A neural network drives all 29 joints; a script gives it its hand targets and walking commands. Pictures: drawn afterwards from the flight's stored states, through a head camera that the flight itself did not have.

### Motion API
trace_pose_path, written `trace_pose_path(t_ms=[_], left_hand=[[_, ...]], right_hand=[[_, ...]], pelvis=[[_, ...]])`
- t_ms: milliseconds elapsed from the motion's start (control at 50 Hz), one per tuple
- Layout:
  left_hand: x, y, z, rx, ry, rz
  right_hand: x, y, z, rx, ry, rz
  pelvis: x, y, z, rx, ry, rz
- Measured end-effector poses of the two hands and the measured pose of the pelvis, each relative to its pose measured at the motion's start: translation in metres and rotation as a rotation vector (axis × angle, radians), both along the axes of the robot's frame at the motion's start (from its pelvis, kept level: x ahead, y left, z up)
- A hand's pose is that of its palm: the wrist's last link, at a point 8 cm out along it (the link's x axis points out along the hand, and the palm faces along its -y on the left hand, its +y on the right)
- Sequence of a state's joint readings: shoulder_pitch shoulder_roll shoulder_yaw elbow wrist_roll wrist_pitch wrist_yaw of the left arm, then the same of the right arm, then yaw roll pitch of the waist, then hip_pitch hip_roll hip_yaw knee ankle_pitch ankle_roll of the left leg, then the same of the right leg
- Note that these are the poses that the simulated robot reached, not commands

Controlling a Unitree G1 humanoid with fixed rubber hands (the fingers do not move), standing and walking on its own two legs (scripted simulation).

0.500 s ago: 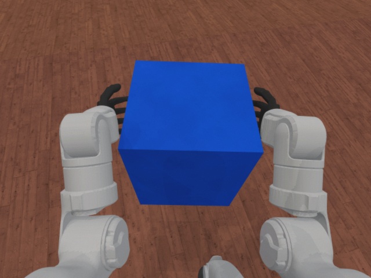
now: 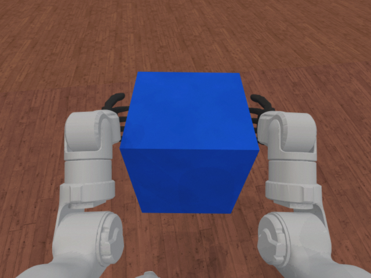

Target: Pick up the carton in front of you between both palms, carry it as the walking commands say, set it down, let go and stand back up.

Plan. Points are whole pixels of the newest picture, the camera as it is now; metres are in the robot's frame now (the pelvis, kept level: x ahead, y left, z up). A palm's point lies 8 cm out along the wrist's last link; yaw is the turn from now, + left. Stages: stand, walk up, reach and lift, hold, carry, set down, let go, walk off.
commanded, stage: carry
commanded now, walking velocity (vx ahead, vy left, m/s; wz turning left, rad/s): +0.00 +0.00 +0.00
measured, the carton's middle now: (187, 147) +0.38 +0.00 +0.10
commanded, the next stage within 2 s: none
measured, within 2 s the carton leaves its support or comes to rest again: neither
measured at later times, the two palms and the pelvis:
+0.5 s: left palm (129, 53) +0.57 +0.14 +0.22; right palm (256, 53) +0.57 -0.16 +0.22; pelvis +0.20 -0.01 +0.04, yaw +0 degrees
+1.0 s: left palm (123, 62) +0.59 +0.17 +0.18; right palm (240, 63) +0.60 -0.13 +0.18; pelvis +0.25 +0.01 +0.03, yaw +2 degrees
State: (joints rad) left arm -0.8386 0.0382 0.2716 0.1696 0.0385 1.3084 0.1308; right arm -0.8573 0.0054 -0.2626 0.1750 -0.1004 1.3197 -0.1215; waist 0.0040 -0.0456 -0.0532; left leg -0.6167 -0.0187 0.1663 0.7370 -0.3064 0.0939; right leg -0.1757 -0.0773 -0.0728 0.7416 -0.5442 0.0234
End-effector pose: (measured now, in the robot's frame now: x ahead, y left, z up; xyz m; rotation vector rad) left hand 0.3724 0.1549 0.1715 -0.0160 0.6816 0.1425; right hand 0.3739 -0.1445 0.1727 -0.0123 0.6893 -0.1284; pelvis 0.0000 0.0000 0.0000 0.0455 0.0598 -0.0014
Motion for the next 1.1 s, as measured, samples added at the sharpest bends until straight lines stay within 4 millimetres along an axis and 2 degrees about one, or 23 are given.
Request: trace_pose_path(t_ms=[60, 120, 200, 260, 320, 400, 500, 600, 780, 860, 980, 1100], left_hand=[[0.039, -0.011, -0.006, -0.004, 0.052, -0.052], [0.071, -0.023, -0.004, -0.013, 0.074, -0.080], [0.109, -0.033, 0.011, -0.032, 0.022, -0.085], [0.134, -0.036, 0.027, -0.033, -0.045, -0.067], [0.154, -0.035, 0.041, -0.008, -0.085, -0.042], [0.175, -0.027, 0.046, 0.013, -0.035, -0.016], [0.193, -0.012, 0.047, 0.014, 0.000, 0.007], [0.204, 0.001, 0.043, 0.008, 0.027, 0.024], [0.206, 0.011, 0.004, 0.028, 0.118, 0.016], [0.207, 0.012, -0.002, 0.042, 0.102, 0.002], [0.214, 0.014, 0.008, 0.045, 0.026, -0.004], [0.234, 0.019, 0.035, 0.045, -0.025, 0.029]], right_hand=[[0.019, -0.011, -0.010, -0.016, 0.052, -0.047], [0.037, -0.021, -0.010, -0.006, 0.074, -0.088], [0.070, -0.031, 0.005, 0.020, 0.020, -0.129], [0.101, -0.035, 0.021, 0.042, -0.048, -0.127], [0.134, -0.035, 0.031, 0.056, -0.087, -0.093], [0.168, -0.028, 0.040, 0.039, -0.036, -0.042], [0.199, -0.012, 0.050, 0.007, 0.000, 0.005], [0.216, 0.001, 0.047, -0.006, 0.027, 0.027], [0.215, 0.011, 0.003, -0.014, 0.116, 0.035], [0.213, 0.012, -0.006, -0.018, 0.100, 0.038], [0.219, 0.014, 0.005, -0.021, 0.024, 0.038], [0.252, 0.019, 0.036, -0.026, -0.028, 0.072]], pelvis=[[0.026, 0.007, 0.013, -0.018, 0.000, -0.002], [0.048, 0.010, 0.028, -0.033, 0.006, -0.010], [0.079, 0.010, 0.040, -0.046, 0.014, -0.018], [0.106, 0.004, 0.039, -0.043, 0.012, -0.019], [0.136, -0.002, 0.035, -0.056, -0.001, -0.017], [0.168, -0.009, 0.041, -0.055, -0.002, -0.003], [0.198, -0.011, 0.044, -0.047, 0.000, 0.007], [0.218, -0.009, 0.044, -0.048, -0.003, 0.017], [0.237, 0.001, 0.043, -0.052, -0.021, 0.028], [0.237, 0.005, 0.041, -0.060, -0.029, 0.030], [0.248, 0.008, 0.033, -0.070, -0.053, 0.032], [0.273, 0.004, 0.035, -0.078, -0.056, 0.049]])
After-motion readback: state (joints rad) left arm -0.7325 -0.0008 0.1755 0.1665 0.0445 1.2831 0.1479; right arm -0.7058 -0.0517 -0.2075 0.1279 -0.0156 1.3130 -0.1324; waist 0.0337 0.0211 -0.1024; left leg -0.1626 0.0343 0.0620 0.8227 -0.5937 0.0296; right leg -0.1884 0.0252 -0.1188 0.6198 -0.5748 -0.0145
